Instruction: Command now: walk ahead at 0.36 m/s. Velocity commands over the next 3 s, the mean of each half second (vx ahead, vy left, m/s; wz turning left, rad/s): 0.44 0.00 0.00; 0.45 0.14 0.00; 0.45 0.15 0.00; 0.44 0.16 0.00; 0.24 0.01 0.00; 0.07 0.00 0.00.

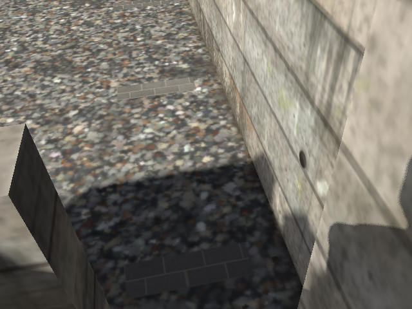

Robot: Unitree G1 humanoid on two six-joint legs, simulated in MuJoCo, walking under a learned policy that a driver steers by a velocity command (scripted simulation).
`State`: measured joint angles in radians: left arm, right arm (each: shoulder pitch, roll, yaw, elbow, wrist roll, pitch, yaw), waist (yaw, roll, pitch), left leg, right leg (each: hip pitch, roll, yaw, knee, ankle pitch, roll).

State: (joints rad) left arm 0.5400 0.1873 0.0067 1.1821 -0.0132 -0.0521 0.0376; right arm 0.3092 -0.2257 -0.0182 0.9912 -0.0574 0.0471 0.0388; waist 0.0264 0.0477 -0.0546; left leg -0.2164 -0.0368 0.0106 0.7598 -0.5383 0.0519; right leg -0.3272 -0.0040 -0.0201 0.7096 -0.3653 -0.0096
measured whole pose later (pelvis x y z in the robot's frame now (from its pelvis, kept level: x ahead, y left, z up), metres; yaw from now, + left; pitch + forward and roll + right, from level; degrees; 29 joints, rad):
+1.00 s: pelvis +0.39 +0.12 -0.36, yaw -2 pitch +0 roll -4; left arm 0.50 0.18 0.06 1.08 0.03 -0.05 0.06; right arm 0.20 -0.23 -0.04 0.96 -0.02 -0.04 0.05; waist 0.04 0.07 -0.02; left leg -0.24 0.06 0.00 0.51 -0.03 0.02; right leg -0.45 -0.05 0.04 1.71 -0.87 -0.02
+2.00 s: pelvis +1.00 +0.19 -0.60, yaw -4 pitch -1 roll +0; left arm 0.29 0.19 0.06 0.92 0.02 -0.04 -0.02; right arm 0.14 -0.24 -0.04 0.96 -0.03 -0.07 0.00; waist 0.03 -0.01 0.07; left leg -0.33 -0.04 0.07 0.56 -0.22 0.08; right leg -0.38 -0.02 -0.01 1.25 -0.42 -0.07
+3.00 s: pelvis +1.25 +0.21 -0.59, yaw -3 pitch -1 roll +1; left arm 0.34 0.16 0.00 1.07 0.02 0.00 0.04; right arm 0.25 -0.19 0.01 1.13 0.00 -0.04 -0.02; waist -0.01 -0.02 -0.02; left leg -0.05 -0.08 -0.03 0.33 -0.26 0.07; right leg -0.28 -0.05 -0.03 0.53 -0.28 0.01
